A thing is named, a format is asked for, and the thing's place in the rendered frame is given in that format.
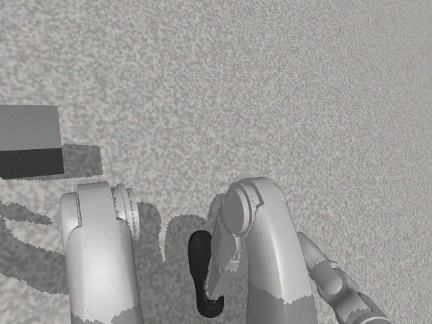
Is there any right robot arm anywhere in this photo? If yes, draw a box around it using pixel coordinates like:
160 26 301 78
310 261 392 324

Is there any carton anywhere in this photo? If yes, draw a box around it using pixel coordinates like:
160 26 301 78
0 105 64 180

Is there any right robot hand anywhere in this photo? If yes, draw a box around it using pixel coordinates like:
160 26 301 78
297 232 330 276

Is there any right robot foot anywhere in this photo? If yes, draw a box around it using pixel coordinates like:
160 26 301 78
188 230 224 318

